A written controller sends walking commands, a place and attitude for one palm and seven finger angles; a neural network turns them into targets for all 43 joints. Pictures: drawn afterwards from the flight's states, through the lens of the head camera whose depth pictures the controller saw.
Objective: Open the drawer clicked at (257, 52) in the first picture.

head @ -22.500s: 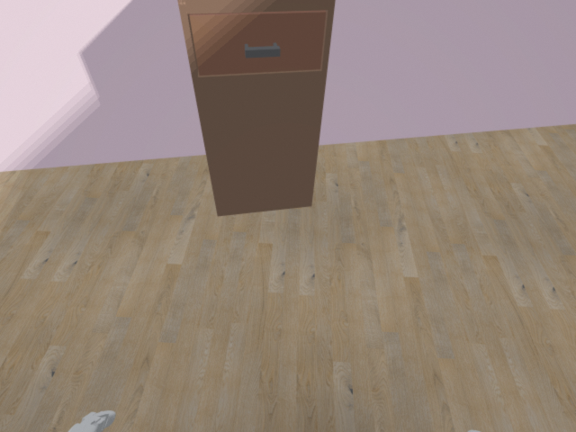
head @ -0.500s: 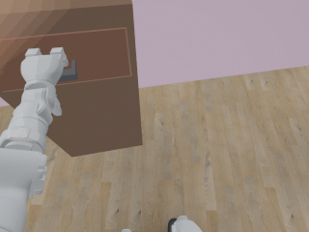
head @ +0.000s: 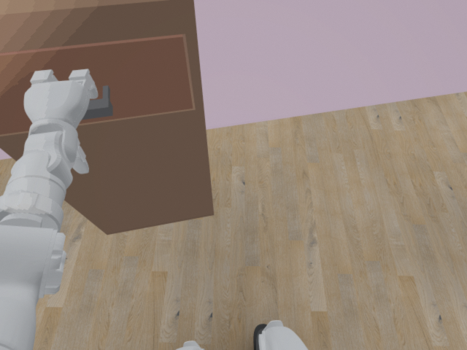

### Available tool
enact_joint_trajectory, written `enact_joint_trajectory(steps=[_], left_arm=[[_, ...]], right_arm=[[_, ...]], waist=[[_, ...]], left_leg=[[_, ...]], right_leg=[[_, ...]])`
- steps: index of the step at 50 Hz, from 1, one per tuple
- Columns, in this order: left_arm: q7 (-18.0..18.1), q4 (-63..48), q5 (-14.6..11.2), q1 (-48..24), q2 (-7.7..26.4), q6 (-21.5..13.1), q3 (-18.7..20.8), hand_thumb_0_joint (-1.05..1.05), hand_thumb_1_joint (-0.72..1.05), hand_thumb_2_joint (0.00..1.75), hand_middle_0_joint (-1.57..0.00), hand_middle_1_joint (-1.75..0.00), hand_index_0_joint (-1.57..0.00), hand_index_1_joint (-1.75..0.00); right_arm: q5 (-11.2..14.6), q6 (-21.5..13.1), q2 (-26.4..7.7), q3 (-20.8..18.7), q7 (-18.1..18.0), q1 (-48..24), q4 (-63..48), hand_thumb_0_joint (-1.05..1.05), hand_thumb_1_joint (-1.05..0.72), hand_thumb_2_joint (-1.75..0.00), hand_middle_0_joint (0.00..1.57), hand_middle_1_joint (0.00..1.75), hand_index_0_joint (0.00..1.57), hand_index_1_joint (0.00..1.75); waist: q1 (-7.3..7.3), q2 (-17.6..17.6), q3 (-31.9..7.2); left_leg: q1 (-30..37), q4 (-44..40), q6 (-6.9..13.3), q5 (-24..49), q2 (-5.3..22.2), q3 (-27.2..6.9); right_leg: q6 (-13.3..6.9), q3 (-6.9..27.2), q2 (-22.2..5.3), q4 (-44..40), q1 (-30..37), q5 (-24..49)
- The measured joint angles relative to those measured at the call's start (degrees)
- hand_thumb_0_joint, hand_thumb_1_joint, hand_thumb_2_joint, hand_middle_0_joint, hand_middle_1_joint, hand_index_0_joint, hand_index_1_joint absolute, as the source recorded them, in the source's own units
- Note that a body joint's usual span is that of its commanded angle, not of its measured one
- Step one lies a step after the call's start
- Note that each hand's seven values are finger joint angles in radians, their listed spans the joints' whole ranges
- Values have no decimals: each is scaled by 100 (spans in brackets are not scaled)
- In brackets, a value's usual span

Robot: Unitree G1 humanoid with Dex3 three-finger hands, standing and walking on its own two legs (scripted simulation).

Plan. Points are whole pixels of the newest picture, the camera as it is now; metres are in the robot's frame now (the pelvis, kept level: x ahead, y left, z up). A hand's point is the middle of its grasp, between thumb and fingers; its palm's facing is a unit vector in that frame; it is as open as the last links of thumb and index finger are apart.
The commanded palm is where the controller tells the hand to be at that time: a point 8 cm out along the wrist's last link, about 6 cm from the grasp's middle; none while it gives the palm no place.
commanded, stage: lift the fingers back up to retry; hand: left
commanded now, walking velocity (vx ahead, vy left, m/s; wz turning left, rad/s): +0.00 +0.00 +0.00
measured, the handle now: (81, 102) +0.56 +0.26 +0.05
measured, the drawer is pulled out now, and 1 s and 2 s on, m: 0.00 0.00 0.00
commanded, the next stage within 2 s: re-aim the fingers above the handle in 0.74 s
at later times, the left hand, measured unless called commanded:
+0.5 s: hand (56, 103) +0.50 +0.26 +0.10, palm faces -0.01 +0.01 -1.00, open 13.9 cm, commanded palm +0.48 +0.26 +0.16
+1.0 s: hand (60, 103) +0.50 +0.25 +0.11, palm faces +0.02 +0.00 -1.00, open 13.8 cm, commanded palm +0.48 +0.26 +0.16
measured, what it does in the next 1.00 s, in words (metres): stands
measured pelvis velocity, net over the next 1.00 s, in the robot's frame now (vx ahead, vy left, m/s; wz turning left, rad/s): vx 0.02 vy -0.01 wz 0.03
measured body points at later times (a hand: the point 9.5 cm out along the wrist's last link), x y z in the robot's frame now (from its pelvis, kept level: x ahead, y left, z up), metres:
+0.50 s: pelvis +0.02 +0.00 +0.02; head +0.10 -0.01 +0.46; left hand +0.50 +0.26 +0.16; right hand +0.05 -0.27 -0.12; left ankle -0.04 +0.08 -0.70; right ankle +0.04 -0.13 -0.70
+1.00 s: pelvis +0.02 -0.01 +0.02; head +0.10 -0.01 +0.47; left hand +0.49 +0.25 +0.16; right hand +0.07 -0.28 -0.11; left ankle -0.04 +0.08 -0.70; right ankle +0.04 -0.13 -0.70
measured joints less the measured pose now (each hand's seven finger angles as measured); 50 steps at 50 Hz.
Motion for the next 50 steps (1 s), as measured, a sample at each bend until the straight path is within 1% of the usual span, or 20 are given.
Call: enact_joint_trajectory(steps=[8, 16, 20, 25, 27, 30, 33, 38, 44, 50], left_arm=[[-138, -155, -39, 147, -91, 22, 127, 0, -49, 30, -24, -120, -32, -120], [-185, -557, -54, 345, -252, -24, 165, 0, -49, 30, -30, -120, -32, -120], [-192, -510, -80, 260, -258, 160, 66, 0, -49, 30, -31, -120, -32, -120], [-431, -345, -111, 104, -182, 389, -41, 0, -49, 30, -32, -120, -32, -120], [-585, -396, -131, 98, -154, 367, -49, 0, -49, 30, -32, -120, -32, -120], [-782, -552, -165, 146, -120, 214, -10, 0, -49, 30, -32, -120, -32, -120], [-864, -595, -169, 170, -83, 71, -28, 0, -49, 30, -32, -120, -32, -120], [-873, -691, -137, 317, -58, -83, 0, 0, -49, 30, -32, -120, -32, -120], [-696, -848, -96, 504, -135, -242, 46, 0, -49, 30, -32, -120, -32, -120], [-443, -786, -51, 314, -233, -119, -47, 0, -49, 30, -32, -120, -32, -120]], right_arm=[[-18, 5, 13, -45, 7, -9, 15, 0, -91, -90, 20, 30, 21, 30], [-33, 27, 52, -80, 20, -12, 64, 0, -91, -90, 20, 30, 20, 30], [8, 58, 60, -64, 35, -80, 73, 0, -91, -90, 20, 30, 20, 30], [86, 72, 55, -19, -13, -199, 15, 0, -91, -90, 20, 30, 21, 30], [98, 67, 50, -22, -49, -222, -24, 0, -91, -90, 20, 30, 21, 30], [104, 65, 37, -24, -110, -229, -72, 0, -91, -90, 20, 30, 21, 30], [110, 77, 17, -23, -141, -233, -93, 0, -91, -90, 20, 30, 21, 30], [108, 92, -16, -44, -138, -241, -141, 0, -91, -90, 20, 30, 20, 30], [78, 80, -16, -104, -116, -241, -105, 0, -91, -90, 20, 30, 20, 30], [53, 29, 36, -129, -63, -263, 7, 0, -91, -90, 20, 30, 20, 30]], waist=[[8, 50, 21], [89, 96, 10], [126, 106, 18], [152, 95, 94], [168, 93, 125], [197, 79, 141], [219, 53, 131], [262, 8, 153], [305, 3, 189], [283, 6, 195]], left_leg=[[202, -160, -8, 37, -5, -29], [596, -434, -32, 94, -14, -87], [815, -595, -43, 140, -18, -100], [1069, -832, -51, 236, -25, -95], [1160, -926, -56, 277, -29, -97], [1289, -1048, -63, 321, -30, -95], [1373, -1115, -72, 337, -27, -96], [1399, -1150, -85, 346, -20, -80], [1367, -1119, -87, 341, -28, -109], [1299, -1080, -93, 350, -48, -158]], right_leg=[[7, -23, 0, -169, 219, 27], [3, -72, 0, -427, 628, 49], [-8, -81, 1, -554, 838, 71], [-24, -71, 3, -737, 1069, 137], [-29, -72, 3, -815, 1154, 166], [-35, -68, 7, -906, 1269, 193], [-43, -68, 13, -949, 1342, 195], [-58, -51, 22, -955, 1348, 194], [-58, -78, 11, -932, 1331, 181], [-58, -125, -15, -913, 1292, 181]])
